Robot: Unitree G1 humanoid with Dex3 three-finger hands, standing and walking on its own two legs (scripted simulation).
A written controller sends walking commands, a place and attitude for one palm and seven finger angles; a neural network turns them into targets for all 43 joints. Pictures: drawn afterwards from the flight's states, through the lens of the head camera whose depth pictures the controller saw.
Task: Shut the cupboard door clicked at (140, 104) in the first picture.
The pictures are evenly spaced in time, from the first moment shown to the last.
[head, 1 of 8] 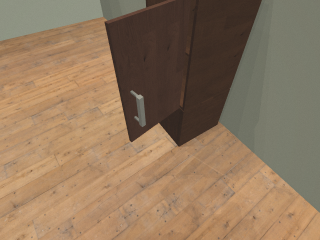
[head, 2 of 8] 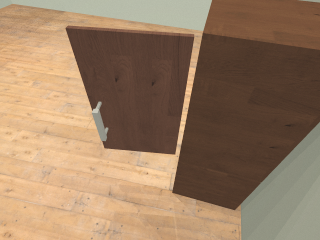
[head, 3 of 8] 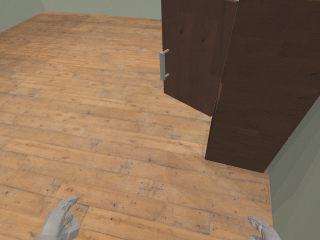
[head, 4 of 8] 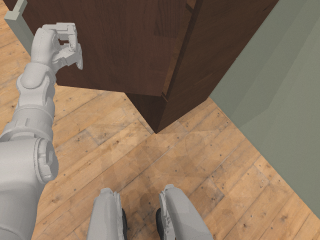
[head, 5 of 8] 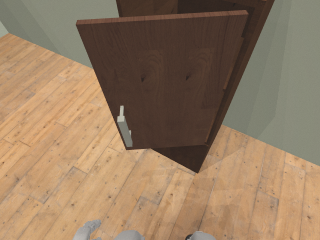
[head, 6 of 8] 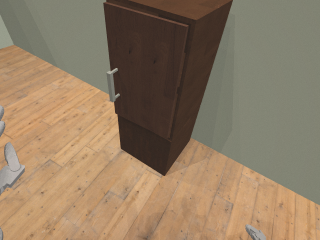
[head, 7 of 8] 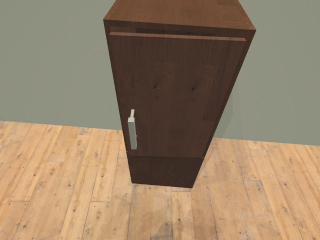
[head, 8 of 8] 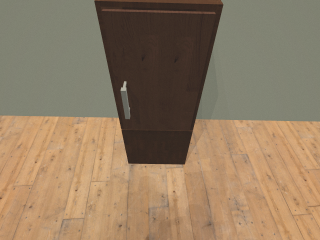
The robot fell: no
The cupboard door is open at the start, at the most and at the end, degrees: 100 100 0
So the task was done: yes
